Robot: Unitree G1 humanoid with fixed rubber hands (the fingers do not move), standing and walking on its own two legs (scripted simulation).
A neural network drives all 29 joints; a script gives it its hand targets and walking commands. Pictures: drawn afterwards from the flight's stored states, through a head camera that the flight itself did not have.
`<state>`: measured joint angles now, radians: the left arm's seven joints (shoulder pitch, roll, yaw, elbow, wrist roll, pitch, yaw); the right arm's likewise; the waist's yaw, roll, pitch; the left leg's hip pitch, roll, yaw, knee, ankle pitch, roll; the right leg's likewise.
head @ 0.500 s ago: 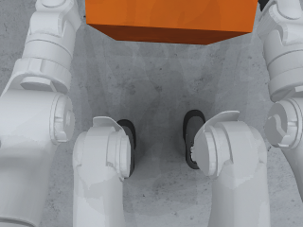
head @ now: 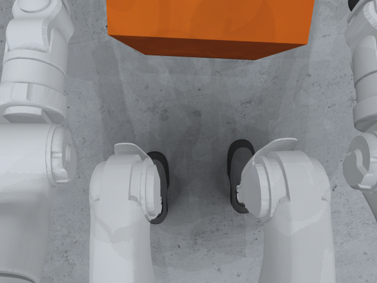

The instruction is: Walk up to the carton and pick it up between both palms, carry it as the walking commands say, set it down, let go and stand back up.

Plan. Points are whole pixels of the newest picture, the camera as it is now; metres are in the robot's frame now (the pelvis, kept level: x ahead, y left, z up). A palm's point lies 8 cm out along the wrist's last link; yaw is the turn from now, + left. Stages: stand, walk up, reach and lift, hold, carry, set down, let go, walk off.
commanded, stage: set down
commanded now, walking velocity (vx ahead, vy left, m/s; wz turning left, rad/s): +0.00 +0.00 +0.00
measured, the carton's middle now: (205, 1) +0.55 -0.03 -0.24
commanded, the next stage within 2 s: let go in 1.30 s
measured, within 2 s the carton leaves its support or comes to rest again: neither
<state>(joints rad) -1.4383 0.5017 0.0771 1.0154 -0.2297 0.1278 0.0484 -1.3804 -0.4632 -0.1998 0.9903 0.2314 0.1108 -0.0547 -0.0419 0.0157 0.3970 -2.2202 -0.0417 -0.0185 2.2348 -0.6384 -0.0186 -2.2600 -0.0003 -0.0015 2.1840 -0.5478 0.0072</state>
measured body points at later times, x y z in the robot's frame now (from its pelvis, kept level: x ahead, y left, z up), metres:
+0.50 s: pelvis +0.01 +0.00 +0.10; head +0.35 -0.01 +0.39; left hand +0.59 +0.22 +0.00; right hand +0.55 -0.27 -0.01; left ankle +0.10 +0.12 -0.33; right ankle +0.12 -0.12 -0.33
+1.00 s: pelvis +0.03 -0.01 +0.24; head +0.36 -0.02 +0.55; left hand +0.59 +0.22 +0.15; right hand +0.55 -0.28 +0.14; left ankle +0.10 +0.12 -0.33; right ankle +0.12 -0.12 -0.33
